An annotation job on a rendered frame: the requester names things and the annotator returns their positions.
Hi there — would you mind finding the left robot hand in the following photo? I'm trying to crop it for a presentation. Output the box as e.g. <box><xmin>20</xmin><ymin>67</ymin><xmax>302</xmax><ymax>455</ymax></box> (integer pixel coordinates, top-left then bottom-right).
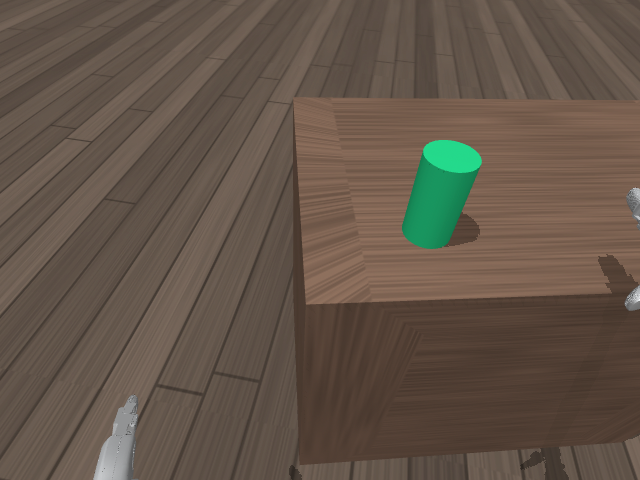
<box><xmin>93</xmin><ymin>395</ymin><xmax>138</xmax><ymax>480</ymax></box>

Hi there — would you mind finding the can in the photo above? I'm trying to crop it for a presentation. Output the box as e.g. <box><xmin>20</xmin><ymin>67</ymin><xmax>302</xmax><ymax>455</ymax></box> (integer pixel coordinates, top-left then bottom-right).
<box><xmin>402</xmin><ymin>140</ymin><xmax>482</xmax><ymax>249</ymax></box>

